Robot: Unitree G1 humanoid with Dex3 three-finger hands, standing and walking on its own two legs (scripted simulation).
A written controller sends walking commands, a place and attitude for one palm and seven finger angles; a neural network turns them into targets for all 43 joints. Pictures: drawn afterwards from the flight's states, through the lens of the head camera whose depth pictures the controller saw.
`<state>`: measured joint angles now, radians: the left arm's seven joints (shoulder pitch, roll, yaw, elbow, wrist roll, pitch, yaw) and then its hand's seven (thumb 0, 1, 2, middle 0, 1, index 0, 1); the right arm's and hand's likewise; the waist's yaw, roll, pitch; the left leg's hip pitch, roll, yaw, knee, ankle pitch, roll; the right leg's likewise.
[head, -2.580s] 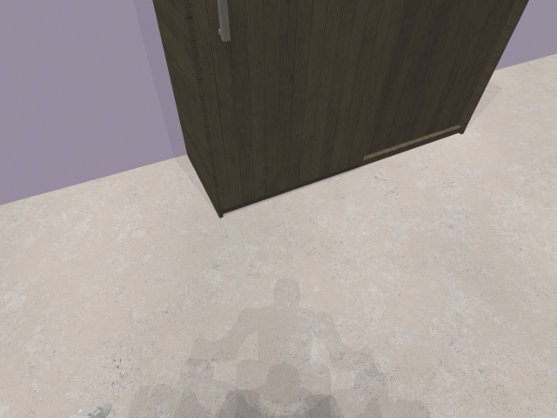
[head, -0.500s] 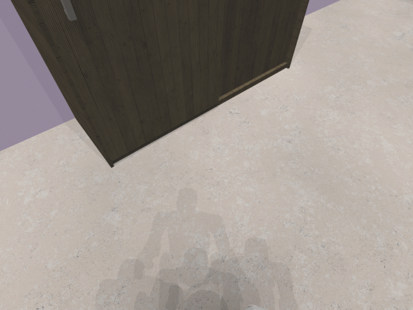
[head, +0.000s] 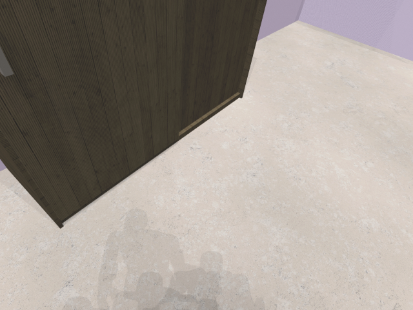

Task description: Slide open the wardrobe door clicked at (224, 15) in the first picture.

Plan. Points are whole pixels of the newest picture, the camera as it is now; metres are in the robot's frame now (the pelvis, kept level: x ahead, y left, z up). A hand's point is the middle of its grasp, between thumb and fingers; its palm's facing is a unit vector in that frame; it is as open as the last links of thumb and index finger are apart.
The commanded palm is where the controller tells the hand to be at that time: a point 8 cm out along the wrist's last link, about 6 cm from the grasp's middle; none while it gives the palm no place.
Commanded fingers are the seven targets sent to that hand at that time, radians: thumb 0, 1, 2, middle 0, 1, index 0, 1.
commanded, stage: walk to a spot facing it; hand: left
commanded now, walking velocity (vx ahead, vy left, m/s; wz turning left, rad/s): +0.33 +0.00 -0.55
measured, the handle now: out of the picture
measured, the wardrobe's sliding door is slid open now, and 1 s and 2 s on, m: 0.00 0.00 0.00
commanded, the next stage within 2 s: turn to face it in 0.48 s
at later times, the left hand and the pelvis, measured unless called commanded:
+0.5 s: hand (174, 227) +0.37 +0.10 -0.19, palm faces -0.22 -0.96 -0.18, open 7.4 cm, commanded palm none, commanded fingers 0.00 0.90 0.90 -0.20 -0.30 -0.20 -0.30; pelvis +0.22 -0.05 -0.03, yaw -15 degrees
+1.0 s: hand (169, 210) +0.42 +0.12 -0.20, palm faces -0.10 -0.98 -0.18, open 7.4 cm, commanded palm none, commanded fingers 0.00 0.90 0.90 -0.20 -0.30 -0.20 -0.30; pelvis +0.38 -0.05 -0.02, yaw -11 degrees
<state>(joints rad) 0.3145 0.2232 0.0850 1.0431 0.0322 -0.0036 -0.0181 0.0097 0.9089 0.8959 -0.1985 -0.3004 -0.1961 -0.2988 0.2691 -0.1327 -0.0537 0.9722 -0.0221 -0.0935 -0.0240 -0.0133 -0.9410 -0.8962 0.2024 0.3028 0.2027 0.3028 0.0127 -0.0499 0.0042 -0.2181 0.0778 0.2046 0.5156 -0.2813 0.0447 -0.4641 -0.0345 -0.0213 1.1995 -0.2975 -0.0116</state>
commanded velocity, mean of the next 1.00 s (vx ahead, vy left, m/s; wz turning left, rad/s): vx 0.15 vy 0.00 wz -0.05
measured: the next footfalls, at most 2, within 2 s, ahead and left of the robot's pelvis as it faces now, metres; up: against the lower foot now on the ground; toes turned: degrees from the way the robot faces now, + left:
right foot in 0.42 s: +0.31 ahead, -0.12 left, +0.00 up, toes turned -21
left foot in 0.92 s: +0.48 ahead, +0.03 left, +0.00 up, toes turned -5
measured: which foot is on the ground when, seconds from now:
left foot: down 0.00-0.42, up 0.44-0.90, down 0.92-1.00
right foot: up 0.00-0.40, down 0.42-0.94, up 0.96-1.00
